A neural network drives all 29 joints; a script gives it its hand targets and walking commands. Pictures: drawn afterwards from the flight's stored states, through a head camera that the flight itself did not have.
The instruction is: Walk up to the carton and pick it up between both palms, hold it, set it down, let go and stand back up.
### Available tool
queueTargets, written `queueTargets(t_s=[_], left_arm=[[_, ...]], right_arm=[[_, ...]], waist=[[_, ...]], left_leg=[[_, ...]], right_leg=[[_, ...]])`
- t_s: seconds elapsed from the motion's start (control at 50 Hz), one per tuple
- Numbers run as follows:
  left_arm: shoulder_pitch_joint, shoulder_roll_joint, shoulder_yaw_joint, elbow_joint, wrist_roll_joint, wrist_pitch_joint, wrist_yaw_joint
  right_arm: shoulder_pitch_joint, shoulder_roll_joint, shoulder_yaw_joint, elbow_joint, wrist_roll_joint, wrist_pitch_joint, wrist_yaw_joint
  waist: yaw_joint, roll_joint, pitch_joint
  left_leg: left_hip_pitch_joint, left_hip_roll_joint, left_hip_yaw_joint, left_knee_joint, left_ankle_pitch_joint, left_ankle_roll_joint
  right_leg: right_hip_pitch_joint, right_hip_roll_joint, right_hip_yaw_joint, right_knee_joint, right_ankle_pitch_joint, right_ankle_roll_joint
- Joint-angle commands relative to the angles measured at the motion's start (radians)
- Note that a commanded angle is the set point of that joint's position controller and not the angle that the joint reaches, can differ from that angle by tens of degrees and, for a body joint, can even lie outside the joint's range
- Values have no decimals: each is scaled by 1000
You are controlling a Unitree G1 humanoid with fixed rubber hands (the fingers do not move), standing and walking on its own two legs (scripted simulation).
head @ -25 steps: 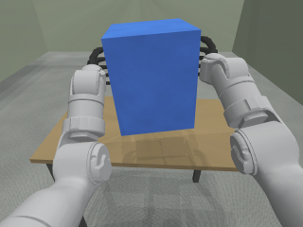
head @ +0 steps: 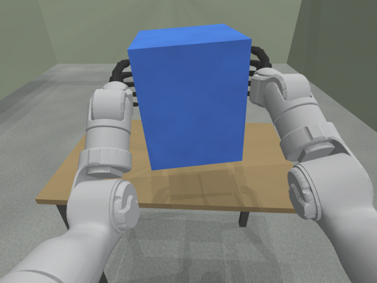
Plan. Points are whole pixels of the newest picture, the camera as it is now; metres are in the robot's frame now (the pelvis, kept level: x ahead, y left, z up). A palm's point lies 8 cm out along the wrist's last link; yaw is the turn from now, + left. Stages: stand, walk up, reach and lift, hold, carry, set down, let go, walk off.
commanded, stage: hold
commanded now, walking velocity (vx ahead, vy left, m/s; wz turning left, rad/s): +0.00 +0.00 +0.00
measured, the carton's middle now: (189, 93) +0.43 +0.00 +0.27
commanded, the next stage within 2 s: set down in 0.64 s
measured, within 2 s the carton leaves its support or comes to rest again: neither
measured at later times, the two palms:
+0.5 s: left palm (116, 93) +0.37 +0.15 +0.30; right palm (261, 81) +0.36 -0.13 +0.32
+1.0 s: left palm (113, 76) +0.38 +0.15 +0.33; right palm (260, 68) +0.37 -0.13 +0.34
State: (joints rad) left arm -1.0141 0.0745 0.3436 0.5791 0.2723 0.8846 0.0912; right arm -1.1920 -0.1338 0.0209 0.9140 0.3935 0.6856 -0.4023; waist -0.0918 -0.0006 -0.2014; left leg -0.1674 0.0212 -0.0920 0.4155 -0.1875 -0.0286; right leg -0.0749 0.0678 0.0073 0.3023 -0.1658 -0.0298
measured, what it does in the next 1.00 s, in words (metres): stands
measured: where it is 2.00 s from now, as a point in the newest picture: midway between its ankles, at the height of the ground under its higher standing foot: outside the picture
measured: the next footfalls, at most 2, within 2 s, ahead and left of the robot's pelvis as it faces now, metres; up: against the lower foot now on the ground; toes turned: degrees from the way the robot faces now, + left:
none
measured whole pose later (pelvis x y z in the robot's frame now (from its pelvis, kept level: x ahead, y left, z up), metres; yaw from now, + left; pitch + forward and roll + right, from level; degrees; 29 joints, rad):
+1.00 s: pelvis +0.01 -0.01 +0.00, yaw +2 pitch -8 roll -1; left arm -1.14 0.11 0.45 0.76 0.38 0.71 0.03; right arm -1.30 -0.08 -0.15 1.14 0.21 0.45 -0.33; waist -0.10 -0.04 -0.13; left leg -0.05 0.01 -0.11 0.38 -0.19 -0.04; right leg 0.03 0.06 -0.02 0.31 -0.20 -0.04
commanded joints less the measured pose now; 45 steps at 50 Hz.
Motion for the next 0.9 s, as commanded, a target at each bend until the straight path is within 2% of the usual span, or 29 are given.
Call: queueTargets(t_s=[0.0, 0.06, 0.14, 0.16, 0.22, 0.26, 0.28, 0.32, 0.4, 0.46, 0.48, 0.5, 0.58, 0.6, 0.62, 0.64, 0.68, 0.7, 0.72, 0.74, 0.76, 0.8, 0.84, 0.88], left_arm=[[-961, -602, -267, -179, -216, -107, -187], [-982, -613, -293, -209, -226, -113, -186], [-970, -603, -277, -200, -227, -111, -185], [-962, -595, -271, -188, -220, -111, -185], [-968, -590, -261, -169, -216, -110, -189], [-970, -599, -274, -199, -226, -114, -191], [-957, -597, -265, -185, -219, -110, -191], [-939, -587, -256, -172, -209, -108, -195], [-948, -598, -274, -183, -217, -108, -202], [-946, -586, -259, -164, -208, -108, -203], [-963, -604, -285, -208, -223, -113, -201], [-966, -605, -290, -186, -228, -109, -197], [-968, -600, -268, -192, -214, -111, -197], [-957, -591, -259, -160, -208, -105, -198], [-960, -596, -268, -184, -212, -108, -199], [-1012, -595, -279, -208, -201, -119, -195], [-1011, -606, -283, -220, -203, -125, -189], [-1011, -603, -279, -219, -195, -130, -190], [-1017, -608, -275, -200, -189, -134, -191], [-1040, -591, -257, -168, -183, -149, -196], [-1048, -592, -246, -138, -167, -161, -199], [-1071, -568, -210, -69, -144, -195, -208], [-1017, -541, -167, 18, -117, -222, -214], [-960, -524, -136, 68, -91, -238, -219]], right_arm=[[-859, 633, 93, -330, 198, -34, 207], [-868, 627, 88, -338, 201, -42, 208], [-851, 637, 94, -340, 196, -38, 206], [-857, 645, 103, -343, 203, -36, 204], [-859, 635, 84, -322, 193, -34, 203], [-856, 644, 96, -348, 195, -39, 201], [-836, 635, 93, -329, 194, -33, 199], [-843, 632, 99, -335, 197, -32, 198], [-849, 627, 91, -351, 193, -40, 194], [-848, 628, 83, -340, 184, -35, 196], [-866, 635, 93, -361, 196, -43, 196], [-863, 629, 89, -346, 195, -39, 196], [-856, 630, 88, -324, 193, -35, 199], [-845, 622, 73, -304, 187, -31, 200], [-849, 628, 82, -323, 191, -36, 201], [-890, 666, 79, -299, 147, -59, 209], [-892, 669, 80, -297, 144, -79, 216], [-904, 670, 83, -305, 135, -89, 216], [-921, 667, 74, -302, 122, -103, 215], [-929, 657, 40, -270, 99, -119, 214], [-937, 642, 13, -245, 71, -141, 214], [-961, 614, -41, -172, 13, -197, 223], [-945, 580, -65, -115, -21, -244, 234], [-902, 557, -87, -53, -46, -271, 242]], waist=[[3, 70, -292], [-1, 89, -329], [-2, 60, -320], [10, 53, -322], [9, 62, -297], [4, 60, -338], [-8, 69, -318], [4, 47, -295], [-5, 63, -319], [-4, 52, -282], [3, 69, -326], [-12, 79, -322], [1, 70, -297], [0, 77, -277], [-2, 71, -296], [-7, 70, -403], [-9, 96, -397], [-7, 80, -381], [-10, 88, -357], [-21, 78, -305], [-32, 96, -268], [-26, 113, -187], [-6, 94, -147], [-13, 75, -116]], left_leg=[[109, -37, 35, -47, 197, -33], [120, -34, 34, -42, 205, -40], [118, -38, 34, -43, 206, -33], [109, -38, 38, -42, 196, -29], [101, -37, 40, -47, 174, -30], [112, -39, 40, -42, 201, -32], [120, -39, 39, -44, 202, -34], [110, -40, 42, -47, 199, -27], [119, -34, 41, -46, 203, -34], [110, -37, 45, -56, 179, -29], [116, -35, 40, -45, 205, -35], [122, -38, 38, -46, 197, -37], [112, -40, 37, -47, 191, -30], [100, -39, 41, -54, 169, -33], [108, -35, 38, -53, 185, -33], [163, -40, 39, -51, 219, -47], [179, -39, 42, -42, 233, -54], [187, -43, 42, -39, 240, -48], [183, -42, 44, -43, 225, -47], [167, -38, 39, -50, 177, -43], [157, -37, 38, -64, 140, -45], [136, -34, 40, -89, 78, -38], [125, -38, 50, -96, 76, -28], [132, -39, 52, -103, 102, -22]], right_leg=[[51, -10, 17, -48, 180, 71], [42, -9, 22, -43, 178, 67], [59, -12, 21, -44, 205, 75], [60, -11, 25, -43, 205, 72], [41, -13, 26, -48, 165, 69], [61, -13, 26, -41, 215, 74], [64, -13, 22, -43, 211, 74], [66, -12, 22, -43, 220, 77], [61, -14, 23, -46, 219, 74], [55, -18, 25, -54, 188, 76], [63, -16, 28, -45, 214, 74], [57, -13, 22, -46, 200, 73], [56, -13, 21, -48, 189, 74], [45, -17, 23, -51, 165, 73], [54, -17, 26, -49, 190, 73], [82, 9, -8, -21, 165, 77], [79, 11, -13, -21, 159, 69], [73, 13, -16, -20, 169, 73], [69, 8, -19, -23, 153, 74], [44, 1, -19, -31, 118, 75], [41, -5, -22, -37, 81, 73], [27, -18, -22, -45, 21, 65], [47, -25, -27, -57, 27, 64], [66, -25, -40, -64, 58, 68]])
